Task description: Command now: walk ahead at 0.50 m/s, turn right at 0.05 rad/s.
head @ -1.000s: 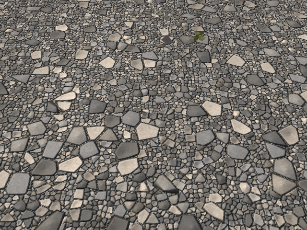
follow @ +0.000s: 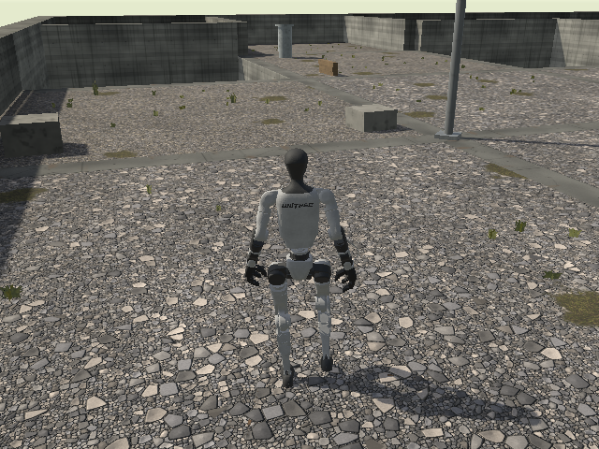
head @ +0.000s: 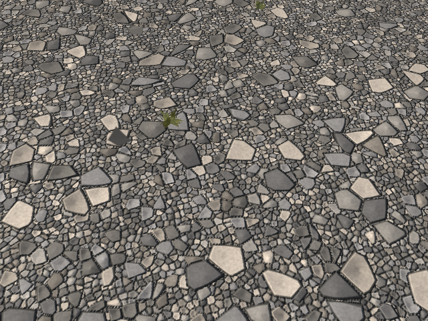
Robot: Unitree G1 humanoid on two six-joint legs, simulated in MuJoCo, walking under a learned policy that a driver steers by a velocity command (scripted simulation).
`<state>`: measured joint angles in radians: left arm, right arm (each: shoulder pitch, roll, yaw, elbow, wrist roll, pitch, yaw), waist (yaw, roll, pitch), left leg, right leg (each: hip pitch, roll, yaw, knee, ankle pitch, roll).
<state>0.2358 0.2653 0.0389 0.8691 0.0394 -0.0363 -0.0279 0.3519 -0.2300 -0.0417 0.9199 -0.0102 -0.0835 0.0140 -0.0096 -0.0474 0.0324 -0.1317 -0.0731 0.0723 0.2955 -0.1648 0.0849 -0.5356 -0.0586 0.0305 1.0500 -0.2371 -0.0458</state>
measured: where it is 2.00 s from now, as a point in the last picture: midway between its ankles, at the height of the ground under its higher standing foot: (218, 182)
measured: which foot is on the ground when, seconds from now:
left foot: down 0.00-0.30, up 0.32-0.84, down 0.86-1.00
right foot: up 0.00-0.28, down 0.30-0.88, up 0.90-1.00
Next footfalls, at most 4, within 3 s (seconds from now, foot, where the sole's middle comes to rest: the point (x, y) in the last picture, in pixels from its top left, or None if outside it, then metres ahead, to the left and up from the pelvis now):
0.30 right None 0.33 -0.12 -0.78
0.86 left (193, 281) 0.63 0.06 -0.78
1.42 right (243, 206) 0.92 -0.12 -0.78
2.00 left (196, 146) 1.22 0.06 -0.78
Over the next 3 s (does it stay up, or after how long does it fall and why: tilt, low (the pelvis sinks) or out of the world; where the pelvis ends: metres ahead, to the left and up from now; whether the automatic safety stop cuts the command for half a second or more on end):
stays up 1.46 -0.04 -0.01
